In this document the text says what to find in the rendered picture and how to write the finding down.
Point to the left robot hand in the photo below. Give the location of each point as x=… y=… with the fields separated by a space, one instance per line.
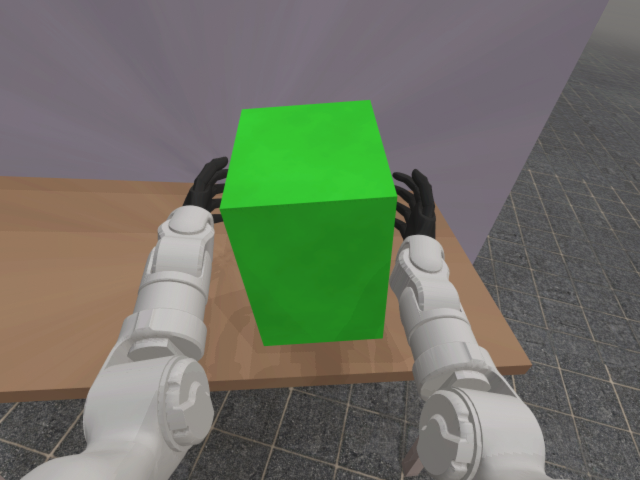
x=204 y=188

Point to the robot right forearm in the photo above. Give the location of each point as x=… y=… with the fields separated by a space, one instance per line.
x=443 y=345

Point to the right robot upper arm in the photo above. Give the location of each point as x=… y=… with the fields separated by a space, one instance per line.
x=467 y=434

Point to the left robot upper arm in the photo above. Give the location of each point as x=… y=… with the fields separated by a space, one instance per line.
x=140 y=420

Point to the robot left forearm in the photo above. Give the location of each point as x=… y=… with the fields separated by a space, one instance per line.
x=169 y=312

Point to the carton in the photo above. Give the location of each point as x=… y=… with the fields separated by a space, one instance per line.
x=309 y=207

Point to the table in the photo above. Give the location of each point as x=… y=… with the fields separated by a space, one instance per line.
x=72 y=256

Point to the right robot hand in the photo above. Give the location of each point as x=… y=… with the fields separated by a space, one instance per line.
x=420 y=217

